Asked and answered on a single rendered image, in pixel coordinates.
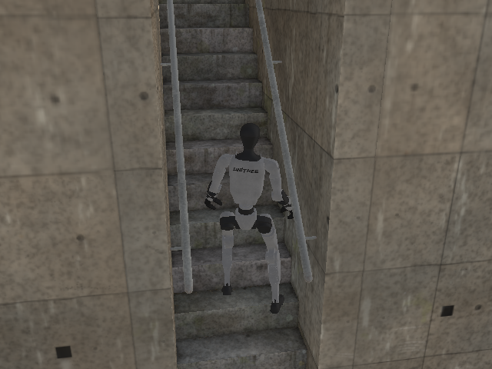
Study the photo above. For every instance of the robot right forearm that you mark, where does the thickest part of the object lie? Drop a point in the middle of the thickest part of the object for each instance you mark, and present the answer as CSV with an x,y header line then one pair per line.
x,y
286,203

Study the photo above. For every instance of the left robot hand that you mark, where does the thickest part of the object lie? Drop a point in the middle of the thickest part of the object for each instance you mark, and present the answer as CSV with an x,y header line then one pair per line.
x,y
209,205

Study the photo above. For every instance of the robot left upper arm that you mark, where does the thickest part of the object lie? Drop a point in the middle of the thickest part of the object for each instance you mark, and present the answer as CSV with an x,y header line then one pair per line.
x,y
222,163

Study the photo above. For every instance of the right robot foot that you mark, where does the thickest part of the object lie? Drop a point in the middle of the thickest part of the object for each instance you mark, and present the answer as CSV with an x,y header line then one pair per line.
x,y
275,307

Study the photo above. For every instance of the robot left forearm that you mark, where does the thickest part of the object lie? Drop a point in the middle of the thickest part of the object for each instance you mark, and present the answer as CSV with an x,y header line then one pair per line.
x,y
210,195

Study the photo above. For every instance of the robot right upper arm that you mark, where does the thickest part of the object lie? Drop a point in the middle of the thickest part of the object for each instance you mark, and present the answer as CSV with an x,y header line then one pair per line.
x,y
272,167

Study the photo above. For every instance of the humanoid robot head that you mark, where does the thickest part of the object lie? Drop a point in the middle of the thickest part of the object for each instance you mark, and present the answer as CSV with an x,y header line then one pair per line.
x,y
250,134

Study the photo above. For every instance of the right robot hand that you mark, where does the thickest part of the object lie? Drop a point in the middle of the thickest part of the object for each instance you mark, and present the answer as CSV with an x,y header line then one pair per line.
x,y
284,209

